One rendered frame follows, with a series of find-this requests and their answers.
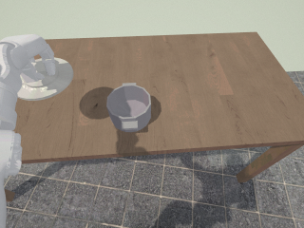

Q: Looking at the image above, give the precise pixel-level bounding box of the pot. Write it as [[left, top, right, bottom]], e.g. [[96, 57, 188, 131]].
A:
[[106, 83, 151, 133]]

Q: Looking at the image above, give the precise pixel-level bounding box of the knob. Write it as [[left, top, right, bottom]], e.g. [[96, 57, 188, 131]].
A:
[[32, 61, 48, 77]]

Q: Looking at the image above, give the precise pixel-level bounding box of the robot left hand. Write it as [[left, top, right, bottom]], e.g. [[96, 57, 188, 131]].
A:
[[2, 34, 56, 83]]

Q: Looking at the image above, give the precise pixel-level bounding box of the robot left forearm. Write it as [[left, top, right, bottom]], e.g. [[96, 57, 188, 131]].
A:
[[0, 40, 29, 131]]

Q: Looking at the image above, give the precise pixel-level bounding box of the lid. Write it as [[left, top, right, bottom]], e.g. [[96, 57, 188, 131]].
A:
[[17, 57, 74, 101]]

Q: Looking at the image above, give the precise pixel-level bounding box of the table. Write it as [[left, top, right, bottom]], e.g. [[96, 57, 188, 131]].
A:
[[4, 31, 304, 202]]

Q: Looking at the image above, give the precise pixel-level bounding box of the left robot upper arm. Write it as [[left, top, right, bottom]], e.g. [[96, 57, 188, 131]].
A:
[[0, 129, 23, 228]]

